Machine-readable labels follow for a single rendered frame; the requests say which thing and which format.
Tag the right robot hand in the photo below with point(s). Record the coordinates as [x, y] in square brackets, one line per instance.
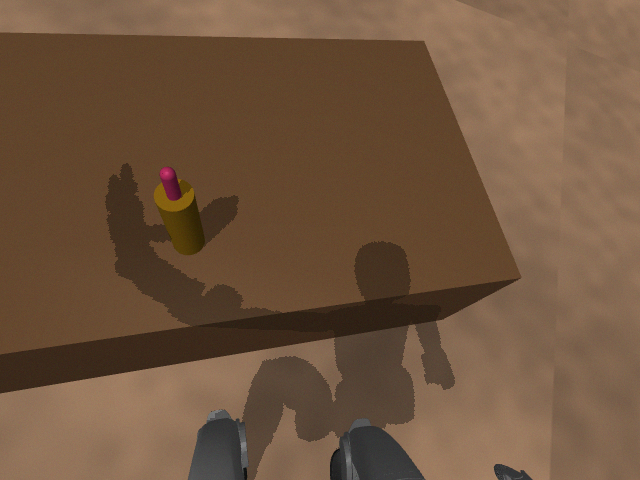
[506, 473]

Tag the bottle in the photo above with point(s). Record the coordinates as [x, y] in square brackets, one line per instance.
[176, 202]

